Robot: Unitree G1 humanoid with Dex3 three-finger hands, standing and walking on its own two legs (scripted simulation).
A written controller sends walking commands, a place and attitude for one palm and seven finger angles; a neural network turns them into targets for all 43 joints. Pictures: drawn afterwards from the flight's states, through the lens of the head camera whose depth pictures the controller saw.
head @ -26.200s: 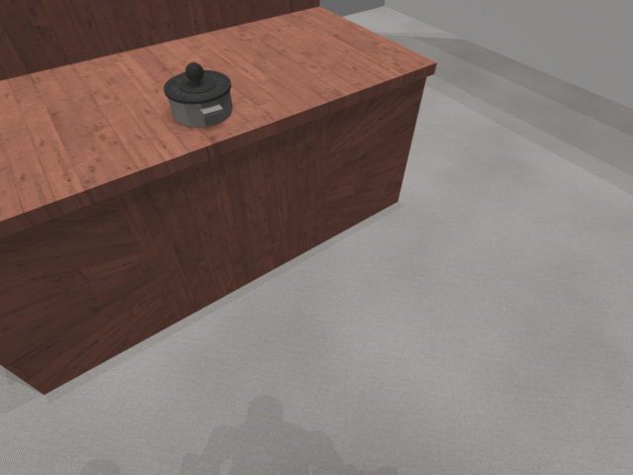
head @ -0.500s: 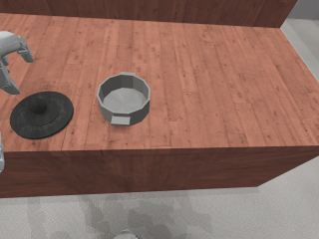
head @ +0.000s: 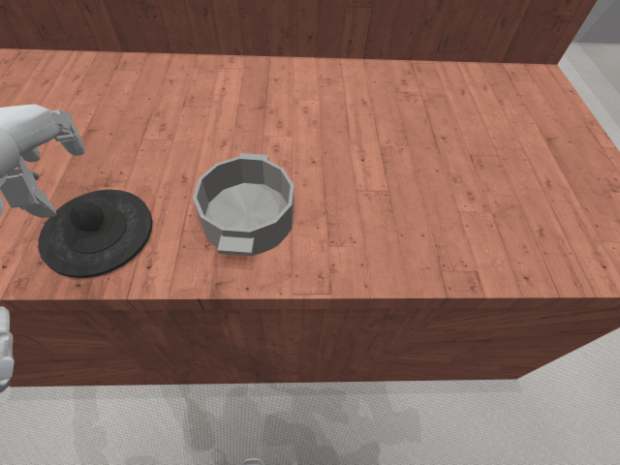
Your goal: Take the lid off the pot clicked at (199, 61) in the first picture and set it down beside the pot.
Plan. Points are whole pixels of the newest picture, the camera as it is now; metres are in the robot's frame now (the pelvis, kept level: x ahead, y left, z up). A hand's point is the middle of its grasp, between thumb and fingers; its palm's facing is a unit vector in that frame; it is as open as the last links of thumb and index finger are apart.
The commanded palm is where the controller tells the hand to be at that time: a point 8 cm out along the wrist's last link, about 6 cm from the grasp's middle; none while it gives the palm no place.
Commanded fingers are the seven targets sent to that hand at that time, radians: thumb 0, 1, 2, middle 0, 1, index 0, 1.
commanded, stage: draw the hand back to the body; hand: left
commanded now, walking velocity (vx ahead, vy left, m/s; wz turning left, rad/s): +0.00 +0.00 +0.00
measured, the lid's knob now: (87, 216) +0.49 +0.34 -0.03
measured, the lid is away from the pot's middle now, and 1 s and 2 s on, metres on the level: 0.25 0.25 0.25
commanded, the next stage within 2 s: step back with the hand held close in 1.86 s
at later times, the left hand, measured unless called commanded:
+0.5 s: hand (67, 155) +0.43 +0.26 +0.17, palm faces +0.42 -0.87 -0.28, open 10.4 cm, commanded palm +0.36 +0.29 +0.19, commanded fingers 0.00 0.35 0.75 -0.29 -0.63 -0.29 -0.63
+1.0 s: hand (57, 227) +0.33 +0.23 +0.17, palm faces +0.47 -0.84 -0.28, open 8.1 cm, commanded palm +0.27 +0.26 +0.19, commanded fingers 0.00 0.90 0.90 -0.20 -0.30 -0.20 -0.30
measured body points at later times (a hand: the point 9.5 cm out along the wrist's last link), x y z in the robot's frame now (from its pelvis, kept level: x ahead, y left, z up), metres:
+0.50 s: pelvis +0.03 -0.03 +0.02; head +0.05 -0.03 +0.47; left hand +0.40 +0.30 +0.19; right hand +0.15 -0.29 -0.08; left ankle +0.03 +0.08 -0.72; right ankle -0.03 -0.16 -0.72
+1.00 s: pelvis +0.03 -0.05 +0.02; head +0.02 -0.08 +0.47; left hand +0.30 +0.28 +0.19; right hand +0.21 -0.29 -0.07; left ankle +0.03 +0.08 -0.72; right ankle -0.03 -0.16 -0.72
